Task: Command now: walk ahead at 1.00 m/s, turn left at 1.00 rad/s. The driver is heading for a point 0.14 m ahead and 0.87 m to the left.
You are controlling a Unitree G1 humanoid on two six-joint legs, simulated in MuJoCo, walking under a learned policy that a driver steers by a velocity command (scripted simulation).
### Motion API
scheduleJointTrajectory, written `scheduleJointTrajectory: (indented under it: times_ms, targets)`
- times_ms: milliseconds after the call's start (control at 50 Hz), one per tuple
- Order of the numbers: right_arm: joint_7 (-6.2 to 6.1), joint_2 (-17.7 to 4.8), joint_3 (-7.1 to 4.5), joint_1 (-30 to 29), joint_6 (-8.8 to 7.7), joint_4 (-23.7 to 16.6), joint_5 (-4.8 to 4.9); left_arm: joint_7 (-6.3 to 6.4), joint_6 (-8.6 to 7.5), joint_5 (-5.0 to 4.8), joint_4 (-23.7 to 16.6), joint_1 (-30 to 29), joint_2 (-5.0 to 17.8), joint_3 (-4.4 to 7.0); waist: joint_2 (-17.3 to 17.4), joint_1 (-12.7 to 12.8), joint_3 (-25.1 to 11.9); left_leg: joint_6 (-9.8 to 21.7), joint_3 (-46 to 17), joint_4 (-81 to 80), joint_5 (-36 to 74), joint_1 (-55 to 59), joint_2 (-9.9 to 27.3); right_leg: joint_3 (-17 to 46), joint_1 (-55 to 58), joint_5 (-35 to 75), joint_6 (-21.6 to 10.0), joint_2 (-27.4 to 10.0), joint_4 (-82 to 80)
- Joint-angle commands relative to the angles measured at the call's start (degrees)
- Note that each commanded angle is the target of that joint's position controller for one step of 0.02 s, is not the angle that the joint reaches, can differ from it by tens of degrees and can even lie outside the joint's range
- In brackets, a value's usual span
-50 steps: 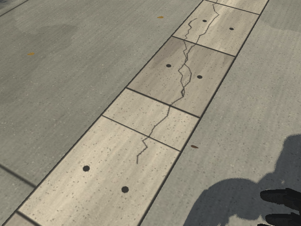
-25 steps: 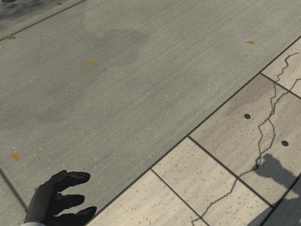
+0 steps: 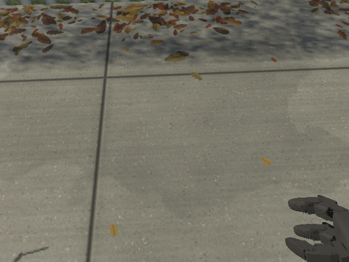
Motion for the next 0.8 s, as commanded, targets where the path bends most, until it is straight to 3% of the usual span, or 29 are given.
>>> scheduleJointTrajectory:
  times_ms: [20, 40, 60, 80, 100, 140, 160, 180, 220, 260, 280, 320, 360, 380, 400, 420, 440, 460, 480, 500, 520, 560, 620, 660, 700, 740, 780, 800]
  targets:
    - [-3.50, -12.79, -7.25, 31.34, 1.02, 8.03, 2.49, 0.00, 0.48, 0.35, -9.17, -14.34, 12.78, 3.25, 2.45, -18.88, -11.84, 4.67, -11.39, -7.16, -6.01, 53.60, -0.77, 4.71, -38.48, 24.00, -4.13, -1.18, 52.28]
    - [-3.62, -19.18, -7.61, 23.11, 1.87, 4.38, 0.07, -0.59, -0.19, 0.72, -15.12, -7.74, 6.63, 1.35, 10.90, -7.10, -15.53, 12.97, -39.42, -9.06, 2.63, 62.80, 13.14, 10.06, -58.33, -7.18, -1.51, 3.40, 70.85]
    - [-4.43, -18.48, -7.97, 28.47, 2.48, 2.79, -0.65, -0.60, -1.65, -0.22, -18.36, -11.92, 9.53, 1.11, 3.66, -11.69, -24.33, 18.41, -53.80, -19.93, -11.31, 66.78, 17.17, 21.37, -64.42, -4.30, -1.66, 3.48, 72.64]
    - [-5.07, -15.70, -7.68, 27.88, 1.90, 4.96, -0.06, -0.66, -2.62, -0.13, -18.63, -15.33, 9.69, 0.59, -2.48, -10.07, -14.67, 15.50, -53.90, -26.43, -14.96, 57.43, 16.96, 23.08, -66.20, -0.94, -2.21, -0.07, 64.96]
    - [-5.44, -13.08, -7.00, 26.27, 0.78, 6.52, 0.47, -0.50, -2.66, 0.31, -18.73, -17.46, 9.18, 0.21, -5.73, -7.00, -6.34, 13.20, -48.76, -27.52, -11.02, 46.56, 14.31, 23.00, -63.65, 0.15, -2.08, -2.44, 57.17]
    - [-6.09, -10.79, -5.77, 22.21, -1.34, 6.46, 0.59, -0.33, -0.55, 2.56, -17.20, -15.34, 8.70, -0.22, -7.62, -1.61, -1.73, 10.87, -39.04, -27.05, -0.97, 31.74, 8.95, 22.99, -55.21, -2.30, -0.68, -4.61, 49.31]
    - [-5.89, -9.05, -4.94, 21.76, -2.15, 6.70, 0.81, -0.54, 0.67, 2.91, -16.67, -14.49, 8.23, -0.33, -7.30, -0.37, -1.14, 10.29, -35.95, -27.72, 0.28, 26.27, 7.60, 22.30, -52.21, -3.57, -0.05, -5.65, 45.15]
    - [-5.53, -8.31, -4.56, 21.91, -2.89, 7.12, 0.91, -0.87, 1.22, 2.80, -17.43, -16.38, 7.34, -0.63, -6.70, -0.30, -0.04, 9.67, -33.40, -29.01, 0.76, 21.62, 6.09, 21.19, -50.03, -3.50, 0.27, -6.22, 39.44]
    - [-5.03, -7.92, -4.49, 22.07, -4.00, 8.11, 0.78, -1.66, 0.99, 2.07, -20.43, -23.93, 4.25, -1.92, -4.46, -1.90, 2.45, 7.83, -28.76, -32.05, 3.08, 15.23, 2.87, 18.71, -46.16, 8.42, 0.02, -6.32, 27.64]
    - [-4.34, -7.39, -4.49, 23.59, -4.75, 9.42, 1.46, -2.39, 0.34, 0.96, -21.10, -27.35, 2.31, -2.71, -2.92, -3.94, 1.90, 4.95, -25.28, -33.74, 8.66, 12.96, 1.23, 17.51, -37.93, 25.61, -1.80, -4.68, 17.13]
    - [-3.96, -7.77, -4.61, 25.14, -5.05, 10.22, 1.97, -2.56, 0.18, 0.56, -20.85, -28.28, 2.66, -2.58, -2.71, -5.18, 1.38, 4.19, -25.42, -34.88, 11.11, 14.77, 2.17, 16.81, -35.50, 31.06, -2.77, -3.60, 14.02]
    - [-3.87, -8.97, -4.89, 27.94, -5.05, 11.73, 2.04, -2.55, 0.16, 0.22, -20.90, -30.48, 4.52, -1.94, -2.15, -7.01, 1.35, 2.87, -25.51, -34.25, 18.32, 24.42, 4.66, 16.11, -37.15, 32.34, -4.76, -1.97, 9.19]
    - [-4.34, -10.87, -5.18, 30.17, -4.81, 13.23, 1.53, -1.90, 0.03, 0.57, -20.77, -30.21, 6.59, -0.97, -1.21, -7.03, -0.93, 0.96, -24.61, -27.19, 37.54, 34.63, 6.40, 14.53, -36.49, 25.69, -6.98, 1.50, 6.46]
    - [-4.67, -12.42, -5.45, 30.32, -4.60, 13.73, 1.01, -1.43, -0.16, 0.66, -19.48, -25.33, 8.28, -0.06, 0.02, -4.48, -4.29, -0.36, -24.22, -20.01, 47.27, 38.33, 7.19, 14.50, -32.32, 20.60, -7.85, 3.61, 6.53]
    - [-4.86, -13.79, -5.70, 28.89, -4.22, 13.96, 0.09, -0.75, -0.29, 0.20, -16.98, -16.05, 9.97, 1.06, 0.74, 0.93, -9.06, -1.72, -23.03, -8.64, 51.35, 37.89, 7.09, 14.53, -23.37, 15.91, -8.59, 4.84, 6.20]
    - [-4.90, -12.88, -5.45, 25.14, -4.11, 13.45, -0.75, 0.32, -0.07, 0.18, -13.58, -3.29, 12.23, 2.28, 0.87, 8.35, -13.36, -2.70, -21.34, 6.94, 45.48, 28.97, 5.12, 16.76, -9.42, 11.70, -9.54, 1.58, 7.85]
    - [-4.90, -4.31, -3.45, 29.97, -4.56, 11.32, 0.87, 0.94, -0.41, 2.38, -12.24, 4.21, 18.37, 4.05, -13.15, 6.90, -22.02, -5.23, -16.80, 34.34, 13.61, 12.20, -1.82, 39.79, 7.05, -5.60, -15.07, -14.31, 6.55]
    - [-4.62, -2.45, -2.16, 32.49, -5.14, 10.70, 1.84, -0.42, -0.18, 1.95, -11.42, 1.50, 17.74, 4.18, -22.31, 3.49, -26.09, -5.79, -17.87, 43.13, -17.77, 0.33, -7.75, 68.59, 9.99, -14.21, -18.66, -20.91, -8.47]
    - [-5.12, -5.40, -2.42, 26.02, -4.78, 10.55, 0.80, -0.91, -0.08, 1.35, -12.47, -6.35, 12.65, 3.50, -13.04, 2.18, -13.90, -4.90, -17.46, 43.74, -12.81, -5.97, -1.85, 62.94, 1.61, -17.02, -18.46, -19.01, -10.25]
    - [-4.55, -6.28, -2.35, 21.14, -4.55, 9.89, 0.17, -1.26, -0.35, 0.78, -12.12, -9.29, 8.99, 2.76, -4.36, 1.56, -8.67, -4.89, -16.70, 40.51, -8.71, -5.04, 0.90, 54.02, -6.75, -11.71, -18.03, -17.11, -10.14]
    - [-3.89, -5.44, -2.12, 17.44, -4.31, 8.85, -0.37, -1.40, -0.58, 1.08, -10.69, -9.38, 7.04, 2.18, -0.30, 0.83, -4.73, -4.76, -16.30, 37.42, -8.52, -3.68, 2.22, 47.08, -13.45, -5.65, -16.85, -14.21, -10.91]
    - [-2.69, -2.41, -1.18, 17.32, -3.10, 7.61, -1.08, -1.39, -1.40, 1.05, -7.59, -7.96, 4.67, 1.13, -3.25, -2.52, -1.68, -5.37, -17.05, 34.05, -9.97, -2.47, 3.56, 40.52, -20.80, -2.38, -15.90, -11.73, -13.34]
    - [-1.92, -1.15, -0.10, 11.74, -2.32, 4.65, -1.32, -1.67, -2.90, -0.38, -5.06, -6.58, 6.04, 1.20, -4.41, -4.23, 3.35, -6.70, -15.20, 25.00, -7.05, -7.34, 5.18, 32.42, -24.54, 5.15, -15.21, -9.88, -19.35]
    - [-1.32, -1.51, 0.55, 5.91, -2.61, 2.22, -1.00, -1.94, -3.52, -0.56, -4.54, -7.03, 6.69, 1.20, -4.66, -4.29, 5.02, -7.40, -11.78, 13.56, 0.72, -6.20, 5.76, 23.45, -26.11, 15.96, -14.10, -7.31, -22.39]
    - [-0.44, 1.00, 1.71, 2.98, -3.28, 1.97, -0.47, -2.21, -4.31, -1.04, -4.15, -7.50, 6.23, 0.81, -3.39, -3.78, 5.97, -7.08, -5.41, -0.51, 10.21, 4.67, 3.99, 14.08, -30.03, 38.86, -11.95, -4.79, -23.41]
    - [-0.08, 1.86, 1.87, 2.46, -3.76, 2.80, -0.50, -2.16, -5.09, -1.70, -2.58, -4.96, 7.65, 0.84, -3.78, -3.30, 4.39, -6.02, -2.69, -6.61, 18.04, 11.27, 1.47, 11.43, -25.68, 50.98, -10.15, -5.67, -23.41]
    - [-0.55, -0.76, 0.86, 7.45, -3.72, 5.24, -1.11, -1.00, -4.51, -1.87, -2.82, -5.01, 10.05, 1.28, -6.79, -5.18, -0.70, -4.95, -0.15, -8.94, 16.30, 16.25, -2.92, 9.20, -17.55, 65.84, -7.58, -5.60, -13.85]
    - [-0.93, -6.36, -2.37, 10.59, -4.31, 3.84, 3.62, 1.24, -3.45, -2.73, -5.41, -7.04, 15.19, 2.60, -12.95, -7.78, -7.97, -5.23, -3.21, -7.59, 15.21, 21.58, -3.92, 10.45, -12.78, 75.02, -5.17, -5.65, -4.43]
